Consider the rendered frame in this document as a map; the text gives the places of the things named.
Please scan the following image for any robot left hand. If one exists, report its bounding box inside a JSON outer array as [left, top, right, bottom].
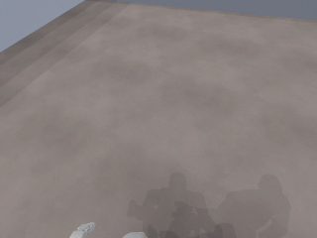
[[69, 222, 96, 238]]

